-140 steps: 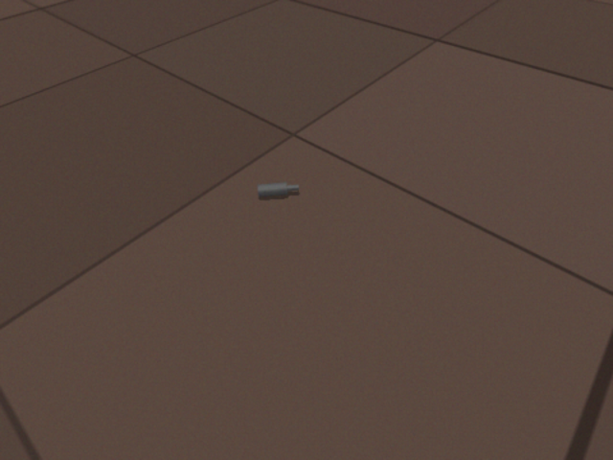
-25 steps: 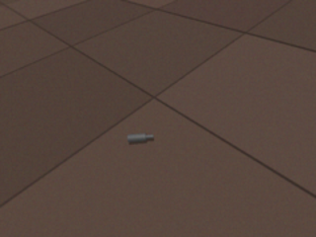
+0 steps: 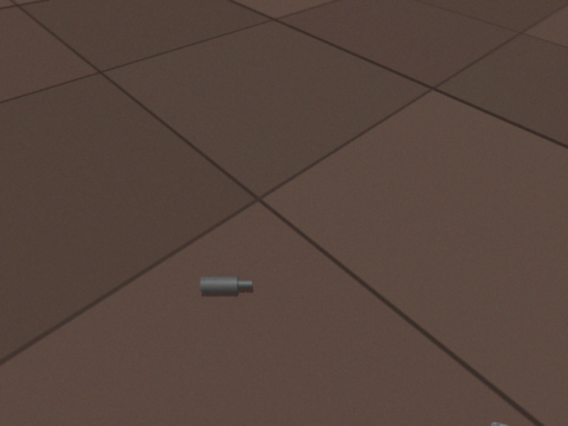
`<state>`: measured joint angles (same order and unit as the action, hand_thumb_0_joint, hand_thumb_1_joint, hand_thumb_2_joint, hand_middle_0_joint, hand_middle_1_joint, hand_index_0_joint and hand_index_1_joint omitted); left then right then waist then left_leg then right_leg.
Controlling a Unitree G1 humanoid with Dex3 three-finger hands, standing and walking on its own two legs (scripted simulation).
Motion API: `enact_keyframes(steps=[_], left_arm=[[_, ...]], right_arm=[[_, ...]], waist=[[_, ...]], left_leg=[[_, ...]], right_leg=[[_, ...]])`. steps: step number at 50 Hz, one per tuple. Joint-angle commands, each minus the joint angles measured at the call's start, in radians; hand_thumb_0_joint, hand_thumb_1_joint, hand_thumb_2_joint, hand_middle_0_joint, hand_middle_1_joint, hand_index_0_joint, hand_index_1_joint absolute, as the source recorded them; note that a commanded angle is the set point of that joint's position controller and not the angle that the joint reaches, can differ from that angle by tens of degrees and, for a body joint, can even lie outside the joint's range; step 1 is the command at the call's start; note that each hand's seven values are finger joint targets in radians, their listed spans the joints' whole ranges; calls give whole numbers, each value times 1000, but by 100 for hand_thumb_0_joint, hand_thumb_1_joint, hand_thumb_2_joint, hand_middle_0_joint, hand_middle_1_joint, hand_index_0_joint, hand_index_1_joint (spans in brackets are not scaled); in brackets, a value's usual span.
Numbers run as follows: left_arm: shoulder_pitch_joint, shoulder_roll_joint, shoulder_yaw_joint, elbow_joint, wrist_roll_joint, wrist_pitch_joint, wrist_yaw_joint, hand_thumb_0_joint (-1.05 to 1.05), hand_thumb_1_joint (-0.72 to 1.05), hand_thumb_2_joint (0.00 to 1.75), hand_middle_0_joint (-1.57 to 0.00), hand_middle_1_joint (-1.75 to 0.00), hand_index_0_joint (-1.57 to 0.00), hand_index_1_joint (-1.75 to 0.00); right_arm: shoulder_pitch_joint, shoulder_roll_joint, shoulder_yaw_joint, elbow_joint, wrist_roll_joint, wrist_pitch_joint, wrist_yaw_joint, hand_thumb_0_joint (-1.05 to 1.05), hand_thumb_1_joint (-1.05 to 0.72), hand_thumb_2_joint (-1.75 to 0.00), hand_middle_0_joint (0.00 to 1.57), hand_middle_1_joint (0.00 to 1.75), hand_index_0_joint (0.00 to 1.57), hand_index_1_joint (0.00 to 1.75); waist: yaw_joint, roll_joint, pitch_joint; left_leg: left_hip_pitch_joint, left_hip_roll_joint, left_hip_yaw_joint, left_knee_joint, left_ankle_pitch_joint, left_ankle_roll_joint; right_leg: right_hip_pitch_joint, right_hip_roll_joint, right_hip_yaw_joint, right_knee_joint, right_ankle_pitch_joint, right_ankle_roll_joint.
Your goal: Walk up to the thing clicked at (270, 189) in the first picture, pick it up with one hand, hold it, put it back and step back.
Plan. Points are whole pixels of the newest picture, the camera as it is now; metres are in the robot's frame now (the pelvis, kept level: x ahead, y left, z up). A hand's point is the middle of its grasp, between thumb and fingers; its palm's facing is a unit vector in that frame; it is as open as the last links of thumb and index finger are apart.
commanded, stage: walk up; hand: left
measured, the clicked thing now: (227, 283) +0.77 +0.21 -0.73
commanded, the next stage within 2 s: none
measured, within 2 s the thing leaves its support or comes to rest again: neither
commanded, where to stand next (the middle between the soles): +0.42 -0.07 m, yaw +2 degrees
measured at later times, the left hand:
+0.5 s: hand (180, 362) +0.25 +0.18 -0.10, palm faces -0.02 -0.91 -0.41, open 7.4 cm
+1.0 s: hand (193, 320) +0.35 +0.19 -0.15, palm faces -0.01 -0.95 -0.32, open 7.4 cm
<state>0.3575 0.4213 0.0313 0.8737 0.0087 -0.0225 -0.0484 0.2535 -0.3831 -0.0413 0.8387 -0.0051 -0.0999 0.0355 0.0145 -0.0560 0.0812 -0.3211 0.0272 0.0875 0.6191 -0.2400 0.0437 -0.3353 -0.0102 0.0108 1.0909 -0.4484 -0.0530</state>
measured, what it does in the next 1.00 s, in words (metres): walks ahead: right foot, then left foot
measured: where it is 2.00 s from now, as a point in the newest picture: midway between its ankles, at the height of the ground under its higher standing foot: (311, 404)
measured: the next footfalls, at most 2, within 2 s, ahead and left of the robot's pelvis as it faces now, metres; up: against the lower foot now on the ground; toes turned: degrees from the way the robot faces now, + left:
right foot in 0.34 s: +0.26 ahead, -0.20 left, +0.00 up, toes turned -5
left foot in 0.80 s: +0.37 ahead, +0.04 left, +0.00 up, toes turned +3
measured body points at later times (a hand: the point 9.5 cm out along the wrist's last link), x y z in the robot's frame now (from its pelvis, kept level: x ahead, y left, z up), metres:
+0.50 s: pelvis +0.17 -0.09 +0.01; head +0.19 -0.13 +0.46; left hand +0.25 +0.23 -0.07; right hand +0.22 -0.41 -0.13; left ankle +0.14 +0.06 -0.65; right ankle +0.22 -0.20 -0.72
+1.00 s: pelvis +0.31 -0.08 +0.01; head +0.33 -0.05 +0.45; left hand +0.35 +0.23 -0.13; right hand +0.41 -0.39 -0.08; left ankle +0.36 +0.03 -0.72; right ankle +0.32 -0.23 -0.67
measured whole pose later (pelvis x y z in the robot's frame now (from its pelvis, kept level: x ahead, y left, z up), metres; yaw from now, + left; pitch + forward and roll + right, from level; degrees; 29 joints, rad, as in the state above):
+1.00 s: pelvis +0.31 -0.08 +0.01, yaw +2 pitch -3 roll -1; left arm 0.30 0.42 0.02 0.86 0.00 -0.02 -0.03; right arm 0.26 -0.38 -0.02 0.83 -0.01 -0.08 0.02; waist 0.01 -0.05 0.12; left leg -0.29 0.03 0.05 0.56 -0.21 0.03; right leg -0.43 -0.04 0.01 1.03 -0.44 -0.04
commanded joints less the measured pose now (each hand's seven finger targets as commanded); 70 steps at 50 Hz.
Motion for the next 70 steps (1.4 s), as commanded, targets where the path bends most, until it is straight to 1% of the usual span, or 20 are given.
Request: enact_keyframes(steps=[1,11,16,17,18,20,25,31,39,40,42,43,48,55,58,60,61,62,68,70], left_arm=[[59,201,77,-62,-10,-25,4,0,90,90,-20,-30,-20,-30],[-161,169,82,-107,7,-27,-45,0,90,90,-20,-30,-20,-30],[-13,198,103,-35,12,-56,-24,0,90,90,-20,-30,-20,-30],[79,243,124,-4,14,-66,-13,0,90,90,-20,-30,-20,-30],[124,326,147,-16,19,-72,1,0,90,90,-20,-30,-20,-30],[43,355,139,-48,-5,-63,5,0,90,90,-20,-30,-20,-30],[-34,236,94,-71,-14,-69,18,0,90,90,-20,-30,-20,-30],[-18,249,99,-119,1,-74,18,0,90,90,-20,-30,-20,-30],[-27,225,72,-129,-5,-56,19,0,90,90,-20,-30,-20,-30],[-1,187,56,-133,-6,-53,20,0,90,90,-20,-30,-20,-30],[73,124,41,-124,-19,-37,33,0,90,90,-20,-30,-20,-30],[53,203,59,-99,-8,-22,49,0,90,90,-20,-30,-20,-30],[67,183,57,-47,-18,-8,37,0,90,90,-20,-30,-20,-30],[24,145,50,4,-17,-19,59,0,90,90,-20,-30,-20,-30],[31,175,58,36,-4,-39,74,0,90,90,-20,-30,-20,-30],[-77,264,67,-1,14,-57,77,0,90,90,-20,-30,-20,-30],[-141,321,73,-11,8,-50,80,0,90,90,-20,-30,-20,-30],[-175,296,68,-12,6,-45,79,0,90,90,-20,-30,-20,-30],[-220,213,37,14,1,-28,71,0,90,90,-20,-30,-20,-30],[-216,159,21,14,-10,-22,68,0,90,90,-20,-30,-20,-30]], right_arm=[[87,-279,-77,-48,19,-27,-23,0,-90,-90,20,30,20,30],[98,-317,-91,-64,2,-23,-12,0,-90,-90,20,30,20,30],[57,-274,-75,-87,-2,0,-16,0,-90,-90,20,30,20,30],[122,-212,-54,-83,-3,1,-16,0,-90,-90,20,30,20,30],[165,-138,-24,-101,0,2,-14,0,-90,-90,20,30,20,30],[112,-276,-57,-67,-6,18,-31,0,-90,-90,20,30,20,30],[167,-224,-51,0,11,28,-10,0,-90,-90,20,30,20,30],[50,-207,-57,-37,-10,33,11,0,-90,-90,20,30,20,30],[101,-200,-70,-14,-13,3,2,0,-90,-90,20,30,20,30],[170,-239,-84,1,-17,-1,-9,0,-90,-90,20,30,20,30],[184,-345,-102,-41,-16,-2,-32,0,-90,-90,20,30,20,30],[173,-359,-110,-33,11,3,-29,0,-90,-90,20,30,20,30],[26,-264,-69,-60,6,11,-41,0,-90,-90,20,30,20,30],[-63,-253,-53,-68,-3,57,-36,0,-90,-90,20,30,20,30],[-91,-199,-37,-64,19,86,-35,0,-90,-90,20,30,20,30],[-26,-104,-5,-51,26,99,-34,0,-90,-90,20,30,20,30],[-58,-182,-30,-29,16,110,-47,0,-90,-90,20,30,20,30],[-50,-213,-41,-1,10,112,-48,0,-90,-90,20,30,20,30],[-10,-186,-32,97,11,90,-37,0,-90,-90,20,30,20,30],[-57,-223,-37,100,-5,77,-44,0,-90,-90,20,30,20,30]], waist=[[-9,168,33],[-62,209,14],[39,72,-97],[73,-97,-165],[80,-313,-176],[73,-189,-81],[-2,-139,-41],[29,-95,-8],[-39,36,-63],[-74,136,-121],[-49,282,-137],[-55,233,-107],[10,198,-19],[1,275,-109],[36,121,-150],[-23,-133,-111],[-4,-179,-95],[-15,-162,-58],[-43,-137,-156],[-22,-21,-200]], left_leg=[[105,246,-285,-367,108,96],[124,205,-166,-383,-112,148],[43,179,-87,-55,96,105],[-36,104,-28,182,50,71],[-235,-2,0,408,-236,20],[-346,17,-110,545,-292,-6],[-204,32,-138,438,-93,-13],[-214,59,-101,174,-20,-50],[175,-22,-4,-100,84,-1],[305,13,-80,-156,16,34],[399,386,-655,-302,127,196],[343,438,-689,-293,121,275],[41,224,-222,-274,281,154],[7,205,-162,-114,347,174],[-26,124,-113,81,202,81],[-138,0,-83,213,-211,-18],[-91,10,-114,298,-341,-18],[-36,43,-132,321,-327,-21],[142,5,-80,-83,17,-16],[174,127,-231,-163,159,23]], right_leg=[[-202,-79,89,-29,126,17],[-148,-98,-23,-432,278,46],[215,-35,-73,-595,269,20],[372,-62,-11,-639,182,6],[461,-279,339,-748,-10,-48],[340,-436,616,-853,-103,-215],[182,-225,152,-785,397,-139],[170,-277,119,-830,273,-191],[35,-200,-4,-538,391,-107],[-17,-148,-46,-345,446,-73],[-279,40,-51,-25,-84,19],[-269,-25,9,60,-140,8],[-97,-57,24,-54,43,17],[54,-32,-56,-364,181,61],[180,-8,-49,-595,362,38],[138,-324,381,-729,447,-72],[30,-407,455,-735,438,-200],[-54,-386,428,-721,407,-206],[18,-186,130,-544,483,-53],[15,-131,72,-479,405,7]])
